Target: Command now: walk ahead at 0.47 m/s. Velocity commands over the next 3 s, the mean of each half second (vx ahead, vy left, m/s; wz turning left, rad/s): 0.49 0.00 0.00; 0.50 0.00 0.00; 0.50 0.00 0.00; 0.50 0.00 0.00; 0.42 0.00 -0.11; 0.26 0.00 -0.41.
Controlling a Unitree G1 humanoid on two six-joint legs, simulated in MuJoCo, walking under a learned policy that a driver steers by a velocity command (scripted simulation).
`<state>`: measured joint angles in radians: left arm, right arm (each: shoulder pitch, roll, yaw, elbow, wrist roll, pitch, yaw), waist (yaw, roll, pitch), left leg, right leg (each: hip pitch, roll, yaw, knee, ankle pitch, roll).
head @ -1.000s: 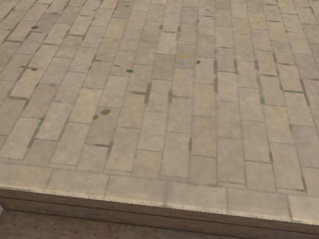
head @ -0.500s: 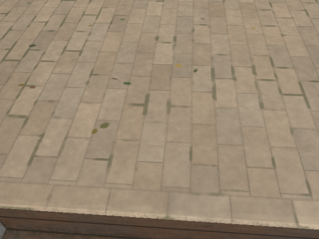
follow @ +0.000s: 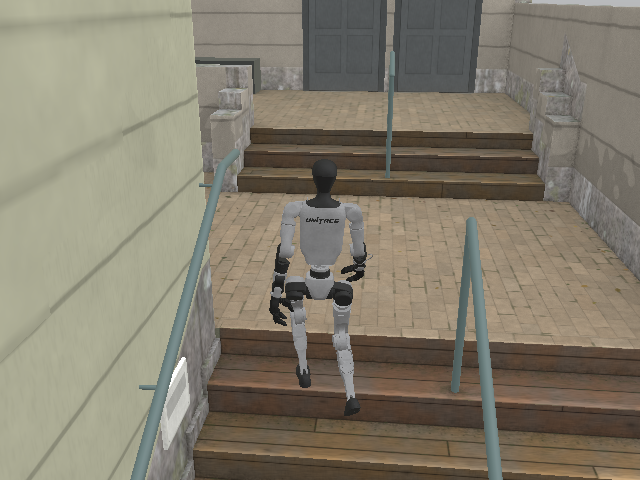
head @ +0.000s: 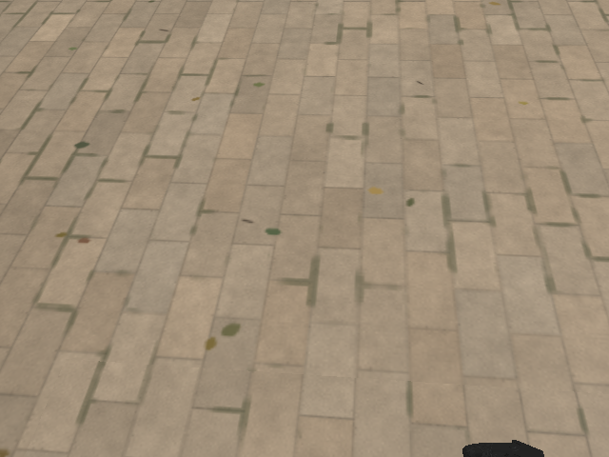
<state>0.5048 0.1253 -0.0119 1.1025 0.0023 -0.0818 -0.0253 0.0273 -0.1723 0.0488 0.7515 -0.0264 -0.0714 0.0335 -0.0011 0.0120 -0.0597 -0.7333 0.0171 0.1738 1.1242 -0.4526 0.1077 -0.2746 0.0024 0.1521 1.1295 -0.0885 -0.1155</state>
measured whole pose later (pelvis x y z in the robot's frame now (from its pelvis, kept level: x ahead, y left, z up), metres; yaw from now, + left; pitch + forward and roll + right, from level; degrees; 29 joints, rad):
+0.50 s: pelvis +0.27 -0.05 +0.11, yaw +1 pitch +5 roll -3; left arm -0.07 0.07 -0.11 0.69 -0.01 -0.07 -0.06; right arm 0.59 -0.08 0.04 1.13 -0.01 -0.05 0.00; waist -0.05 0.02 -0.08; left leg 0.04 0.11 0.08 0.25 -0.23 0.01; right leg -0.97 -0.05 -0.20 1.33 -0.48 -0.13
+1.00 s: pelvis +0.53 -0.07 +0.26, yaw +0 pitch +4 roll +0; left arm 0.50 0.13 -0.02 1.03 0.01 -0.10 0.02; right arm 0.00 -0.18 0.00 0.80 0.03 -0.07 0.05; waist 0.09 0.04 -0.07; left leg -0.80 0.08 0.04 0.80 0.09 0.06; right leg 0.04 0.04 -0.13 0.18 -0.30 -0.06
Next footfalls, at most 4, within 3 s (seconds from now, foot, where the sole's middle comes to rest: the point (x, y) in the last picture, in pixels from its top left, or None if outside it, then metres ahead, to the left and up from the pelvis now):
0.48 right None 0.44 -0.14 -0.52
1.14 left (300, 287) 0.81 0.06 -0.52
1.68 right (389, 182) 1.13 -0.16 -0.52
2.24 left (291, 124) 1.39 0.09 -0.52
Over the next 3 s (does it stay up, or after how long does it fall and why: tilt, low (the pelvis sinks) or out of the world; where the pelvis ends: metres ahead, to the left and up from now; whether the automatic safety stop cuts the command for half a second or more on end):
stays up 1.50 -0.06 0.27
